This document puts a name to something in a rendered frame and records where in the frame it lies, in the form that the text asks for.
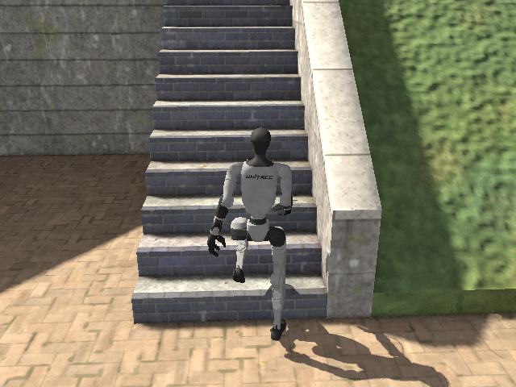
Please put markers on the stairs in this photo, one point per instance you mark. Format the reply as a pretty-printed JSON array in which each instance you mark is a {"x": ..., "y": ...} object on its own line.
[{"x": 227, "y": 67}]

